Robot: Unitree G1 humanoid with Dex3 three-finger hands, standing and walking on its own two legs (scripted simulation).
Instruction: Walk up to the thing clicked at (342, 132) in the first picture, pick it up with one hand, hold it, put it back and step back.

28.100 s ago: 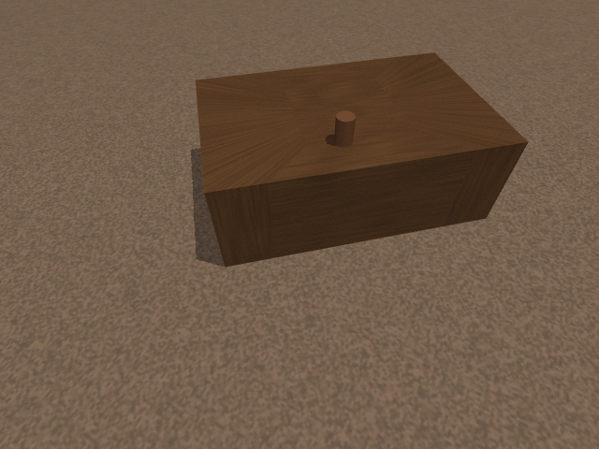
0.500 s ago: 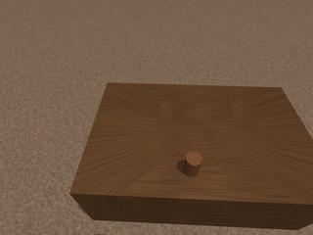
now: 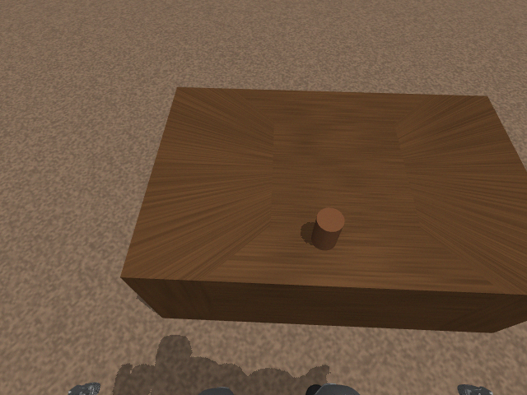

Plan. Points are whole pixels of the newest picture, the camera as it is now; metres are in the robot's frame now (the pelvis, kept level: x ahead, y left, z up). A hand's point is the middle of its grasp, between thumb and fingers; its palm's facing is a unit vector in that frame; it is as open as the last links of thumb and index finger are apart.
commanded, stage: step back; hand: right
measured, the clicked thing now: (327, 229) +0.51 -0.15 -0.29
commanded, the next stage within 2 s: none
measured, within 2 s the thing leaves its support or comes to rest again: neither
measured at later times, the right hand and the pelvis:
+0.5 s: hand out of the picture +0.00 -0.25 -0.16, palm faces +0.05 +0.92 -0.39, open 7.4 cm; pelvis -0.08 +0.02 -0.01, yaw -5 degrees
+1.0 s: hand out of the picture -0.11 -0.23 -0.13, palm faces -0.05 +0.90 -0.43, open 7.4 cm; pelvis -0.20 +0.04 +0.00, yaw -1 degrees
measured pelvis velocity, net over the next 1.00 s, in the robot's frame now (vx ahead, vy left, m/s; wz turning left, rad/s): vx -0.20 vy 0.04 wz -0.02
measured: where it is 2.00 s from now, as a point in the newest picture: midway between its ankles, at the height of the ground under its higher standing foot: outside the picture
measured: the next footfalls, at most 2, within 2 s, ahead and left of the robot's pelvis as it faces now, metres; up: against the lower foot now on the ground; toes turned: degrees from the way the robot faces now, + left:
right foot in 0.50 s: -0.07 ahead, -0.10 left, +0.00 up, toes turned -1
left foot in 0.84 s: -0.12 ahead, +0.15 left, +0.00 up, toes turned -3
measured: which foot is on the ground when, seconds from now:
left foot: down 0.00-0.54, up 0.56-0.82, down 0.84-1.00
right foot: down 0.00-0.08, up 0.10-0.48, down 0.50-0.88, up 0.90-1.00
